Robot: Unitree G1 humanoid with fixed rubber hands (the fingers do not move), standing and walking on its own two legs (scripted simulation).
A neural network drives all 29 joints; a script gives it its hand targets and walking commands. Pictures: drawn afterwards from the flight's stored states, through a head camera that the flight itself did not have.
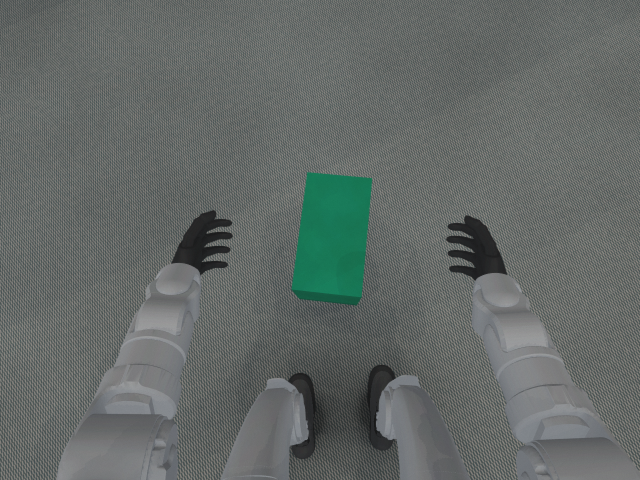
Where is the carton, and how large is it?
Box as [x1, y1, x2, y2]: [292, 172, 371, 304]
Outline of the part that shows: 307,172 292,282 292,290 299,298 356,304 361,296 371,178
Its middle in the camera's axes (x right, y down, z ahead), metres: +0.04 -0.01 +1.02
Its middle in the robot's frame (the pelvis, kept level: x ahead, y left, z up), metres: +0.53 +0.02 -0.60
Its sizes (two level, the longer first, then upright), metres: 0.297 0.163 0.202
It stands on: the floor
